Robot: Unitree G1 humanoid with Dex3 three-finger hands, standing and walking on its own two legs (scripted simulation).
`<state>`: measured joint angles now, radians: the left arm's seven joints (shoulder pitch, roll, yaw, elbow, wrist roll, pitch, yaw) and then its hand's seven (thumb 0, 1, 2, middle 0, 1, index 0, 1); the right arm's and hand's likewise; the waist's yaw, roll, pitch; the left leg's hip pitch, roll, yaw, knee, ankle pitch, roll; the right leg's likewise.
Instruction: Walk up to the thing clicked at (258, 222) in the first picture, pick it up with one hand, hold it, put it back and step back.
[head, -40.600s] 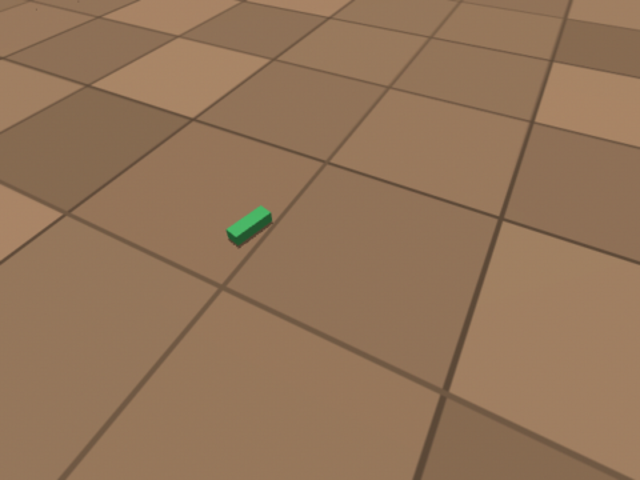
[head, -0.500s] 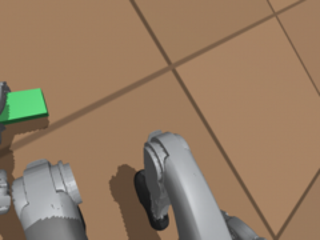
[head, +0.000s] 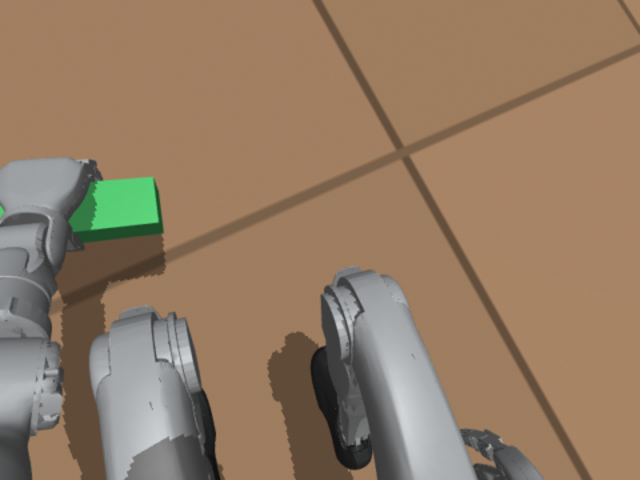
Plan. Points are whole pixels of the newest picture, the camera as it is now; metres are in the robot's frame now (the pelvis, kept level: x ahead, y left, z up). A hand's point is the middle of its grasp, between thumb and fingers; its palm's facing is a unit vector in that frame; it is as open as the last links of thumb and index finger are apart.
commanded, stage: lift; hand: left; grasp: from above
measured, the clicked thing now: (81, 213) +0.47 +0.25 -0.19
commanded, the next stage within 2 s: hold in 1.74 s
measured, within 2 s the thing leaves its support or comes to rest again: neither
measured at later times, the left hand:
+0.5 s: hand out of the picture +0.41 +0.28 -0.05, palm faces -0.47 -0.07 -0.88, open 9.5 cm
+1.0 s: hand out of the picture +0.34 +0.28 +0.15, palm faces -0.44 -0.11 -0.89, open 9.5 cm
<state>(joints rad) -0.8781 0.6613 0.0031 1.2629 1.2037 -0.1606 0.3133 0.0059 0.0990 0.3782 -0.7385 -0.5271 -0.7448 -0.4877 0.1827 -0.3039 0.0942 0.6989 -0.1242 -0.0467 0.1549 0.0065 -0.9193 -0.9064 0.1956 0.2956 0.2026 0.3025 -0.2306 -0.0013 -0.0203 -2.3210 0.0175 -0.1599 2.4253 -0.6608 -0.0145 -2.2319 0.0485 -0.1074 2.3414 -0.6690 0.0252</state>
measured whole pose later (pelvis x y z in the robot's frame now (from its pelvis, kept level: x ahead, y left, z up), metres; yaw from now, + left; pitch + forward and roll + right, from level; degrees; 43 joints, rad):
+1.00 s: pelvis +0.01 +0.00 +0.24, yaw +7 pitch +25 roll -4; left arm -0.37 0.50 -0.12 0.71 1.01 -0.05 0.09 0.01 0.07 0.43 -0.76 -0.51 -0.76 -0.47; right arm 0.19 -0.24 -0.02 0.67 0.04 0.05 -0.03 0.01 -0.91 -0.90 0.20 0.30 0.21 0.30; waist -0.09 0.04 -0.19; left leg -1.50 0.03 -0.05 1.64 -0.58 0.00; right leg -1.45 0.02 -0.03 1.60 -0.59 0.02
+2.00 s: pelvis +0.08 +0.02 +0.42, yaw +7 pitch +9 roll -1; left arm -0.25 0.40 -0.18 0.75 1.04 -0.05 0.10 0.00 0.02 0.53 -0.74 -0.55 -0.74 -0.52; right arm 0.25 -0.25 -0.05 0.72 0.04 0.03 -0.04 0.01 -0.90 -0.90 0.20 0.30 0.20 0.30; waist -0.04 0.03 -0.08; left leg -0.56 0.01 0.01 0.78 -0.37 0.01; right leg -0.54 0.00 0.03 0.75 -0.37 0.03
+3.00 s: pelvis +0.06 +0.01 +0.44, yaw +7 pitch +2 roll +0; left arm -0.21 0.41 -0.20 0.63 1.01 -0.07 -0.02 0.00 0.03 0.54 -0.71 -0.58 -0.71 -0.55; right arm 0.20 -0.26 -0.03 0.68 0.07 0.05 -0.06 0.01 -0.91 -0.90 0.20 0.30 0.20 0.30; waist -0.01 0.05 -0.02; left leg -0.36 0.01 0.03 0.59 -0.26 0.01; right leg -0.35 0.00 0.04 0.59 -0.27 0.02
